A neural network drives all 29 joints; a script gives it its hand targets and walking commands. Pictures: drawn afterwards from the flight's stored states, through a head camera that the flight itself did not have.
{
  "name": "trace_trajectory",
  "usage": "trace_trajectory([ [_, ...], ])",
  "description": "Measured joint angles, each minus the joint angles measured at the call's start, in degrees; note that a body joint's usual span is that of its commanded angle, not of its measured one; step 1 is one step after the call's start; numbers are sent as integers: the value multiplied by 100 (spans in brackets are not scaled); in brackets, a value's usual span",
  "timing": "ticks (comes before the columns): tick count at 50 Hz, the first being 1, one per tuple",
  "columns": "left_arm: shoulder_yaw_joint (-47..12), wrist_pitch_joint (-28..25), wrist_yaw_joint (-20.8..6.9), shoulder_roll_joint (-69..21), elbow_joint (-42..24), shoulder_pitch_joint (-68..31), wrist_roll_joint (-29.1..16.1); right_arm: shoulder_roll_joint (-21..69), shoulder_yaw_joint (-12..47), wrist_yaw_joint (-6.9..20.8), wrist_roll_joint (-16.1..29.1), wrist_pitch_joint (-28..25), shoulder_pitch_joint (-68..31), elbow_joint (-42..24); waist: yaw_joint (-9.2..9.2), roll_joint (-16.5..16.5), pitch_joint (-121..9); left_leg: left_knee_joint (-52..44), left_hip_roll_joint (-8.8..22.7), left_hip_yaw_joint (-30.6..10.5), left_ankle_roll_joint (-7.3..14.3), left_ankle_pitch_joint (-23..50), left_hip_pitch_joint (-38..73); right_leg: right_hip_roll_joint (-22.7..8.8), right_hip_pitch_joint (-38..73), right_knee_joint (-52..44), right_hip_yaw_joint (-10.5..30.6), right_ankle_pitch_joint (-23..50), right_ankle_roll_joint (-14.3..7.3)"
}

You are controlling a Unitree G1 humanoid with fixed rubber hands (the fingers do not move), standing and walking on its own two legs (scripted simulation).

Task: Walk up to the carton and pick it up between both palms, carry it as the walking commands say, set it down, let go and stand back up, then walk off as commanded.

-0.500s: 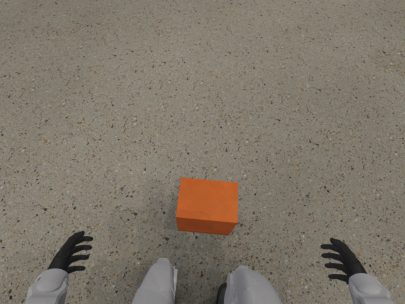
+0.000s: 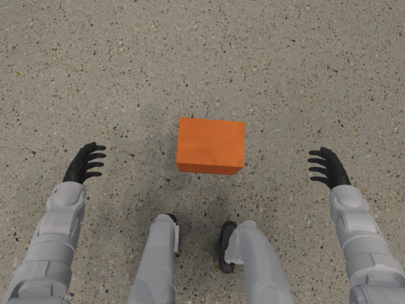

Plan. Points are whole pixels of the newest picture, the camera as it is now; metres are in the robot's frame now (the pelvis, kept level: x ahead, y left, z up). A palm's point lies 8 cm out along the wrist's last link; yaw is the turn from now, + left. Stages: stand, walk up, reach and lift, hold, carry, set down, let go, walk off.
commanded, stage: reach and lift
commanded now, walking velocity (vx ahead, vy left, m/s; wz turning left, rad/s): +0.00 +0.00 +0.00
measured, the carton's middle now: (209, 149) +0.48 -0.02 -0.57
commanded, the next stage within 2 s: none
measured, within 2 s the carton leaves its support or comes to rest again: neither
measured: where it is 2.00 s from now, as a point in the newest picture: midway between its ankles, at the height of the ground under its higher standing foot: (197, 252)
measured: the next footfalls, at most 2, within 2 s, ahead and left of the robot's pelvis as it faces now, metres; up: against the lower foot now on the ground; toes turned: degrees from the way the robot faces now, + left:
none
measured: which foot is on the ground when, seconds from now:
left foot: down 0.00-1.00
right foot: down 0.00-1.00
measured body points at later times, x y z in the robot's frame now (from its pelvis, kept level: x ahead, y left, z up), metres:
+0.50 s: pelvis -0.01 +0.00 -0.02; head +0.31 +0.01 +0.30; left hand +0.46 +0.21 -0.15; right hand +0.45 -0.24 -0.17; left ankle +0.08 +0.14 -0.66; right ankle +0.06 -0.11 -0.66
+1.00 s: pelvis -0.06 +0.01 -0.08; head +0.32 +0.02 +0.14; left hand +0.49 +0.17 -0.26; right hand +0.47 -0.21 -0.26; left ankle +0.08 +0.14 -0.66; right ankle +0.06 -0.11 -0.66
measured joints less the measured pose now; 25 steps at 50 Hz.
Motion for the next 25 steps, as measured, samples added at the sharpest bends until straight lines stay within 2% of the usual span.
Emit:
trace_trajectory([
  [7,1,354,52,-28,90,-1121,-129,0,-142,33,0,298,-958,0,-1,71,-1,24,0,0,0,192,-567,0,-573,27,6,196,5],
  [15,0,410,52,-32,355,-2145,-136,-1,-296,33,0,387,-1906,-2,0,97,-31,44,2,-1,0,303,-1232,0,-1265,90,10,287,1],
  [25,-1,421,38,-48,65,-2843,-136,0,-601,-38,0,392,-2686,-39,-8,98,246,52,2,-1,0,318,-1671,0,-1712,114,11,295,-13],
])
